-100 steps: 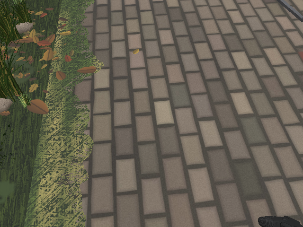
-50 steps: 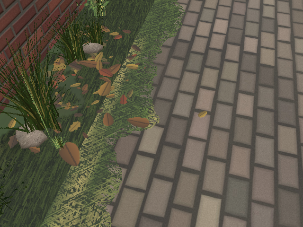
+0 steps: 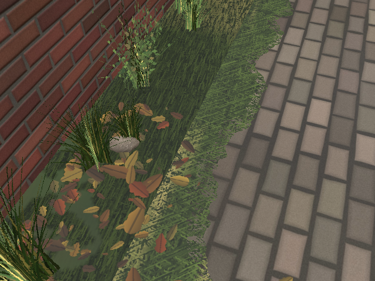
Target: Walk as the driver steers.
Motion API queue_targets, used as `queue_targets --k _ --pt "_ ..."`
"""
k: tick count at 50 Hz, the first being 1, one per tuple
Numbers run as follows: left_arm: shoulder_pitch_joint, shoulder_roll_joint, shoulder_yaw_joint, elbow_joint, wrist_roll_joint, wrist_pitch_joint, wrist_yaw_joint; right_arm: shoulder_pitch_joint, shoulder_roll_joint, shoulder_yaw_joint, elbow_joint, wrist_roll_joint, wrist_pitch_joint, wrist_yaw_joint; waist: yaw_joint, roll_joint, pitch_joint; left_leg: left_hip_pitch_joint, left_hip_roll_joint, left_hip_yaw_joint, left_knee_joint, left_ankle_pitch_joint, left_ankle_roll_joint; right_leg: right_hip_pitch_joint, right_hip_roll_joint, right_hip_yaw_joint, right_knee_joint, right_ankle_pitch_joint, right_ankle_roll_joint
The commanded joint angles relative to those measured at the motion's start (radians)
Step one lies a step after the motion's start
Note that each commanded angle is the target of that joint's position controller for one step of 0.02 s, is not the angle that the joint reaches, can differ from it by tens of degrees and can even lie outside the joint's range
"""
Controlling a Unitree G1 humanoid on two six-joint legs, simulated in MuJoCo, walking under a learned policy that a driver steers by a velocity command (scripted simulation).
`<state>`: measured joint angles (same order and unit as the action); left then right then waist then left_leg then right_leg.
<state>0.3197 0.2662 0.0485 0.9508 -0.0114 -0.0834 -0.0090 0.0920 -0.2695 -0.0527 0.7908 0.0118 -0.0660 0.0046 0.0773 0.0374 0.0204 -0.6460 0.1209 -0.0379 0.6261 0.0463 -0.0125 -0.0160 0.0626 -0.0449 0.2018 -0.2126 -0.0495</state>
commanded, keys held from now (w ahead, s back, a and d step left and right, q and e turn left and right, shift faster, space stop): w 0.14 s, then w+e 0.86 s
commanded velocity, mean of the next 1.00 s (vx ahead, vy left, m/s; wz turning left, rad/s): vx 0.50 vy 0.00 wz -0.37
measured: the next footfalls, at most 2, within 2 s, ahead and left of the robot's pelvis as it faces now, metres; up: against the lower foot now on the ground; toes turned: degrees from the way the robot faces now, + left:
left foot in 0.14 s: +0.26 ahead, +0.15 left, +0.00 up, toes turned +2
right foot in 0.68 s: +0.54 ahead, -0.11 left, +0.00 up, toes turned -18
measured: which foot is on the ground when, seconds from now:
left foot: up 0.00-0.12, down 0.14-0.70, up 0.72-1.00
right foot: down 0.00-0.16, up 0.18-0.66, down 0.68-1.00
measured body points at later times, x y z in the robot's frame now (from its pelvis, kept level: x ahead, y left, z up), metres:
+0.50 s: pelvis +0.28 +0.06 +0.00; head +0.30 +0.06 +0.45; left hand +0.46 +0.30 -0.12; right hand +0.28 -0.22 -0.13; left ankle +0.22 +0.15 -0.75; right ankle +0.44 -0.14 -0.68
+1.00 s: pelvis +0.56 -0.04 +0.00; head +0.59 -0.07 +0.45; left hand +0.73 +0.19 -0.11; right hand +0.64 -0.37 -0.09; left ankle +0.80 +0.07 -0.69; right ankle +0.50 -0.10 -0.75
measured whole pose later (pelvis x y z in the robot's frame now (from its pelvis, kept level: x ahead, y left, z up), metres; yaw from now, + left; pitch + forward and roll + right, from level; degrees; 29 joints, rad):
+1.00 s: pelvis +0.56 -0.04 +0.00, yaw -26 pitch +2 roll +0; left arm 0.31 0.27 0.08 0.78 -0.02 -0.05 0.00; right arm 0.03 -0.29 -0.06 0.77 -0.01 -0.10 0.00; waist 0.06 0.03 0.04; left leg -0.65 0.10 -0.10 0.69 -0.04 -0.06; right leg -0.14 0.11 0.11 0.34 -0.21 -0.09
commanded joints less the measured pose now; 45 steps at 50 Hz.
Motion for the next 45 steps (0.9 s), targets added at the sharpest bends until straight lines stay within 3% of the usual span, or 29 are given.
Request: queue_targets --k 1,3,5,6,7,8,9,10,11,12,13,15,18,23,28,31,33,34,35,36,37,38,39,40,41,43,45 --pt "0.036 0.176 0.039 -0.020 -0.009 0.003 0.008 -0.122 -0.056 -0.006 -0.087 0.007 -0.020 0.015 0.008 -0.095 0.049 0.035 -0.033 0.025 -0.082 0.031 0.012 -0.021 -0.281 0.115 -0.055 0.229 -0.145" --pt "0.039 0.186 0.044 -0.011 -0.011 0.015 0.012 -0.132 -0.073 -0.009 -0.099 0.007 -0.025 0.027 -0.008 -0.103 0.050 0.036 -0.040 0.018 -0.114 -0.037 0.038 0.046 -0.317 0.127 -0.011 0.277 -0.131" --pt "0.015 0.202 0.050 -0.013 -0.012 0.026 0.017 -0.060 -0.105 -0.022 -0.082 0.006 -0.029 0.031 -0.061 -0.120 0.008 0.147 -0.070 0.042 -0.135 -0.107 0.068 0.080 -0.322 0.121 0.080 0.453 -0.108" --pt "-0.006 0.196 0.047 -0.018 -0.012 0.032 0.018 0.056 -0.135 -0.040 -0.045 0.002 -0.029 0.027 -0.127 -0.113 -0.060 0.307 -0.101 0.072 -0.157 -0.106 0.092 0.061 -0.285 0.087 0.216 0.594 -0.086" --pt "0.001 0.158 0.032 -0.029 -0.001 0.035 0.020 0.225 -0.189 -0.065 0.004 -0.004 -0.027 0.019 -0.192 -0.076 -0.184 0.569 -0.062 0.034 -0.128 -0.094 0.130 -0.051 -0.229 0.046 0.438 0.546 -0.055" --pt "0.099 0.057 0.000 -0.055 0.015 0.021 0.013 0.342 -0.293 -0.088 0.021 -0.025 -0.023 0.010 -0.175 0.135 -0.338 0.964 0.198 -0.353 -0.135 -0.161 0.260 -0.419 -0.095 0.001 0.827 0.160 0.008" --pt "0.115 0.045 -0.008 -0.038 -0.002 -0.001 0.007 0.368 -0.244 -0.075 0.031 -0.010 -0.019 0.014 -0.184 0.253 -0.417 1.056 0.298 -0.681 -0.301 -0.338 0.342 -0.629 -0.003 0.111 1.029 -0.370 0.024" --pt "0.030 0.153 0.020 -0.053 -0.033 -0.016 0.001 0.306 -0.179 -0.053 0.023 -0.005 -0.022 0.013 -0.193 0.146 -0.269 0.943 0.265 -0.571 -0.327 -0.424 0.286 -0.726 -0.068 0.176 1.110 -0.341 0.004" --pt "-0.043 0.163 0.024 -0.074 -0.044 -0.022 0.001 0.233 -0.146 -0.043 0.010 -0.010 -0.025 0.009 -0.173 0.098 -0.163 0.806 0.229 -0.423 -0.348 -0.394 0.243 -0.738 -0.122 0.153 1.088 -0.246 -0.009" --pt "-0.071 0.152 0.026 -0.075 -0.036 -0.018 0.006 0.168 -0.115 -0.033 0.007 -0.015 -0.029 0.011 -0.142 0.048 -0.088 0.673 0.190 -0.316 -0.389 -0.327 0.220 -0.702 -0.160 0.140 1.027 -0.166 -0.005" --pt "-0.062 0.145 0.034 -0.068 -0.026 -0.004 0.011 0.123 -0.083 -0.024 0.006 -0.021 -0.038 0.012 -0.110 0.062 -0.049 0.589 0.153 -0.230 -0.424 -0.262 0.197 -0.652 -0.190 0.149 0.969 -0.107 0.000" --pt "-0.018 0.097 0.032 -0.052 -0.023 0.025 0.012 0.100 -0.075 -0.024 0.019 -0.028 -0.050 0.013 -0.076 0.070 -0.033 0.500 0.132 -0.131 -0.476 -0.172 0.192 -0.575 -0.203 0.152 0.939 -0.049 0.013" --pt "-0.060 0.077 0.034 -0.077 -0.020 0.045 0.014 0.114 -0.103 -0.033 0.044 -0.035 -0.059 0.003 -0.069 0.031 0.005 0.493 0.130 -0.016 -0.509 -0.053 0.200 -0.647 -0.199 0.171 0.861 0.061 0.032" --pt "-0.189 0.052 0.027 -0.127 -0.007 0.034 -0.010 0.136 -0.126 -0.036 0.066 -0.028 -0.051 -0.020 -0.104 0.011 0.040 0.526 0.095 0.151 -0.534 0.012 0.165 -0.641 -0.176 0.098 0.576 0.304 0.038" --pt "-0.332 0.033 0.012 -0.211 -0.006 0.034 -0.040 0.229 -0.153 -0.047 0.108 -0.010 -0.016 -0.028 -0.154 -0.011 0.083 0.720 0.153 0.210 -0.471 0.138 0.159 -0.711 -0.157 0.029 0.437 0.250 0.005" --pt "-0.315 0.062 0.026 -0.244 -0.010 0.037 -0.058 0.209 -0.184 -0.057 0.102 0.000 0.010 -0.036 -0.111 0.028 0.041 0.795 0.172 0.247 -0.331 0.516 0.135 -0.624 -0.096 -0.044 0.420 0.106 -0.040" --pt "-0.167 0.120 0.058 -0.225 -0.015 0.043 -0.058 0.185 -0.209 -0.064 0.090 0.002 0.028 -0.045 -0.018 0.061 -0.055 0.779 0.159 0.265 -0.094 0.772 0.110 -0.415 -0.022 -0.088 0.424 0.021 -0.087" --pt "-0.006 0.176 0.091 -0.188 -0.017 0.044 -0.045 0.163 -0.209 -0.062 0.081 0.006 0.031 -0.048 0.070 0.036 -0.135 0.671 0.118 0.282 0.126 0.690 0.076 -0.169 0.008 -0.066 0.340 0.086 -0.128" --pt "0.114 0.271 0.119 -0.162 -0.016 0.056 -0.019 0.189 -0.155 -0.042 0.058 -0.022 0.017 -0.045 0.087 -0.129 -0.228 0.396 0.053 0.281 0.449 0.196 0.031 0.130 -0.167 0.216 0.329 0.107 -0.194" --pt "0.055 0.318 0.120 -0.194 -0.020 0.047 -0.019 0.247 -0.037 -0.006 0.010 -0.027 -0.021 -0.024 -0.022 -0.308 -0.331 -0.016 -0.186 0.116 0.783 -0.616 -0.026 0.413 -0.388 0.810 0.170 -0.059 -0.405" --pt "0.078 0.233 0.093 -0.200 -0.010 0.038 -0.023 0.133 -0.124 -0.022 -0.007 0.011 -0.066 -0.004 0.049 -0.166 -0.347 -0.128 -0.136 -0.067 0.820 -0.603 0.008 0.420 -0.389 0.823 0.086 -0.088 -0.367" --pt "0.045 0.187 0.081 -0.200 -0.005 0.026 -0.022 0.064 -0.140 -0.025 -0.033 0.040 -0.087 0.004 0.042 -0.124 -0.222 -0.169 -0.089 -0.059 0.769 -0.521 0.036 0.314 -0.357 0.669 0.084 -0.034 -0.324" --pt "-0.022 0.159 0.073 -0.209 -0.007 0.017 -0.024 0.060 -0.128 -0.024 -0.025 0.026 -0.093 -0.002 -0.015 -0.026 -0.124 -0.126 -0.043 -0.054 0.660 -0.450 0.039 0.149 -0.309 0.549 0.078 0.074 -0.287" --pt "-0.081 0.123 0.063 -0.223 -0.006 0.013 -0.020 0.063 -0.143 -0.035 -0.014 -0.002 -0.086 -0.010 -0.048 -0.022 -0.088 -0.058 -0.014 -0.051 0.571 -0.412 0.029 0.035 -0.273 0.466 0.066 0.164 -0.266" --pt "-0.108 0.114 0.056 -0.240 0.005 0.012 -0.015 0.083 -0.144 -0.040 -0.011 -0.010 -0.072 -0.009 -0.077 -0.042 -0.071 0.007 0.000 -0.054 0.536 -0.385 0.018 -0.049 -0.251 0.432 0.045 0.221 -0.262" --pt "-0.108 0.134 0.060 -0.246 0.000 0.011 -0.004 0.094 -0.123 -0.039 -0.017 -0.021 -0.049 -0.011 -0.098 -0.049 -0.053 0.045 0.000 -0.035 0.443 -0.360 -0.018 -0.139 -0.232 0.386 0.019 0.297 -0.265" --pt "-0.081 0.169 0.069 -0.244 -0.001 0.012 0.011 0.033 -0.099 -0.031 -0.042 -0.028 -0.038 -0.015 -0.087 -0.057 -0.028 0.039 -0.015 -0.013 0.311 -0.268 -0.051 -0.198 -0.206 0.332 0.006 0.332 -0.255"
Over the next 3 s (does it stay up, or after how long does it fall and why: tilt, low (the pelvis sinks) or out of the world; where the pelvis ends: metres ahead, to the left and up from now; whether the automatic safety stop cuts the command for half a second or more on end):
stays up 1.09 -0.38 -0.01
